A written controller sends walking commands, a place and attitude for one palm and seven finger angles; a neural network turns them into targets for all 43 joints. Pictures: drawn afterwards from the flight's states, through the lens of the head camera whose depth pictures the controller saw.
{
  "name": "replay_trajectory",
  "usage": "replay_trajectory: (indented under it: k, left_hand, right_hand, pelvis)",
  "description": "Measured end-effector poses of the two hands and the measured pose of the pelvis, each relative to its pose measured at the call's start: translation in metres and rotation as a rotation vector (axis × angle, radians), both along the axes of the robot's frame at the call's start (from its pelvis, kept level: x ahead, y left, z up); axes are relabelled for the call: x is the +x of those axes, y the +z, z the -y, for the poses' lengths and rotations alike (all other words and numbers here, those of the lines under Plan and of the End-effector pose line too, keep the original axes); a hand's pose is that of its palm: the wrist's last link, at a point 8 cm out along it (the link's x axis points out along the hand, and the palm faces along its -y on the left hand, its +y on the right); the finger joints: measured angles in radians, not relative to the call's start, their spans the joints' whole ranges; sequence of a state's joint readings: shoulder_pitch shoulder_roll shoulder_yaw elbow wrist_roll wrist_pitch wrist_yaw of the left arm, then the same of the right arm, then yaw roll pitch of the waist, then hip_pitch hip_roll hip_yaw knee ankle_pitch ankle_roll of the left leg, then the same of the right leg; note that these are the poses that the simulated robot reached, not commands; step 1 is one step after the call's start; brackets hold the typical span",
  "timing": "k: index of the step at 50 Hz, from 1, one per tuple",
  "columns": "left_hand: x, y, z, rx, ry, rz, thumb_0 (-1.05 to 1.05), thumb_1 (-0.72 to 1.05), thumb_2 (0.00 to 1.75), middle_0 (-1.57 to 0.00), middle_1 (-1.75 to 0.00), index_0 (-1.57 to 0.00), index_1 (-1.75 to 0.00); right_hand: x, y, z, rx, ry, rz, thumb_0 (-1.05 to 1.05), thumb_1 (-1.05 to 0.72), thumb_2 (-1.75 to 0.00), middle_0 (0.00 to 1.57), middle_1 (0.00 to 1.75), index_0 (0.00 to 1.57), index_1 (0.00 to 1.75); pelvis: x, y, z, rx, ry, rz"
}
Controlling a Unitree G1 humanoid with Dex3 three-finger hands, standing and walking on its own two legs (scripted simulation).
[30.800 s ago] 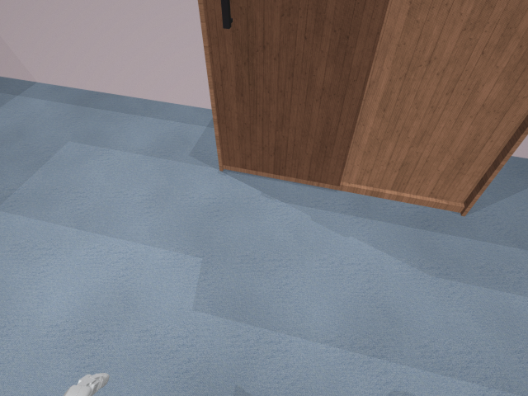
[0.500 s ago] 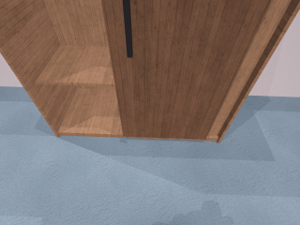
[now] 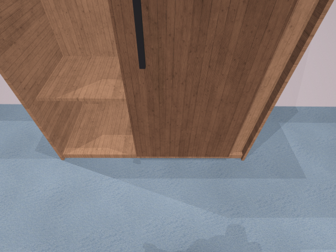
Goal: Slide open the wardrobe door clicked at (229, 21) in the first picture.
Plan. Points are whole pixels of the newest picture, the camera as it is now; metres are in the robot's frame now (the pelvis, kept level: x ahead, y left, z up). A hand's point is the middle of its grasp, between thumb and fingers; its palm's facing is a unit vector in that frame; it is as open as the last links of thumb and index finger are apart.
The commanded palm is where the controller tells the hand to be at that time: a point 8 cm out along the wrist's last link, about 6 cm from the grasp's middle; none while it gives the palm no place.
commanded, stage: look to check the result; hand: left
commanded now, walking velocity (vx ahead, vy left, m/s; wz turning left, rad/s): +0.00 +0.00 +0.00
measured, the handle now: (139, 25) +0.79 +0.15 +0.17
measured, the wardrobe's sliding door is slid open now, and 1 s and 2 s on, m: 0.51 0.51 0.51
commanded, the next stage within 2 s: stand and wait in 0.52 s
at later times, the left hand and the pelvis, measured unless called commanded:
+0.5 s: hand out of the picture +0.11 +0.24 -0.16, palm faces -0.03 -0.94 -0.34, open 7.4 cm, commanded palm none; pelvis +0.02 -0.01 +0.00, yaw +0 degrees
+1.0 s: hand out of the picture +0.12 +0.22 -0.16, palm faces -0.04 -0.94 -0.33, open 7.4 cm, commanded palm none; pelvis +0.03 -0.02 +0.00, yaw +0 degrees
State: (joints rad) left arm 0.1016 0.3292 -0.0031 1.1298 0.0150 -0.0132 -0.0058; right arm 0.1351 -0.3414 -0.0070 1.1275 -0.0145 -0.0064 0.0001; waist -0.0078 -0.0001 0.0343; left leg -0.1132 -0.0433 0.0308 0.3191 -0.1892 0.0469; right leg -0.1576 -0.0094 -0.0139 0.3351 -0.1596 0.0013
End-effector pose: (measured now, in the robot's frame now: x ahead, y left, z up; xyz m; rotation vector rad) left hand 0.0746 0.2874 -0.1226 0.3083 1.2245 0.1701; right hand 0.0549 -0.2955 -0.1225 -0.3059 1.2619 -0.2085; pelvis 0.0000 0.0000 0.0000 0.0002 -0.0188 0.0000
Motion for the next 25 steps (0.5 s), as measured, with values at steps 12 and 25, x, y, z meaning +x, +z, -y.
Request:
replay_trajectory:
  k: [12,25]
  left_hand:
    - [0.008,-0.002,0.005,-0.004,0.007,-0.019,0.01,0.91,0.9,-0.2,-0.3,-0.2,-0.3]
    - [0.026,0.004,0.005,0.02,0.009,0.009,0.01,0.91,0.9,-0.2,-0.3,-0.2,-0.3]
  right_hand:
    - [0.023,0.001,0.0,0.004,0.01,0.011,0.0,-0.9,-0.89,0.21,0.3,0.21,0.3]
    - [0.048,0.0,0.002,0.015,0.022,0.046,0.0,-0.9,-0.89,0.21,0.3,0.21,0.3]
  pelvis:
    - [0.013,0.001,0.003,-0.001,0.0,-0.005]
    - [0.024,0.001,0.009,-0.001,0.001,-0.007]
